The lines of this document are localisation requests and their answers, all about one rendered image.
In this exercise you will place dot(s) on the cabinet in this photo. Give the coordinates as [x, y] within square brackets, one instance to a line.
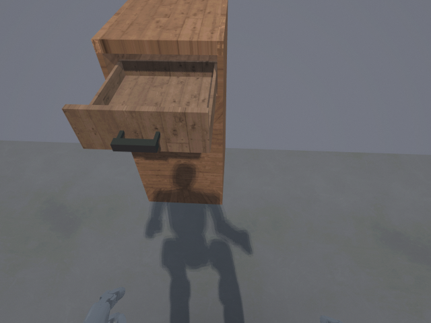
[176, 30]

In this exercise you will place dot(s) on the drawer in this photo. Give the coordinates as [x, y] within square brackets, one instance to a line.
[140, 97]

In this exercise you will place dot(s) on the robot left hand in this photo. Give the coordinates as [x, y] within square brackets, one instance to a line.
[99, 312]

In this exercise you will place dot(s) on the handle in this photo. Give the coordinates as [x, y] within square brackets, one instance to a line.
[135, 145]

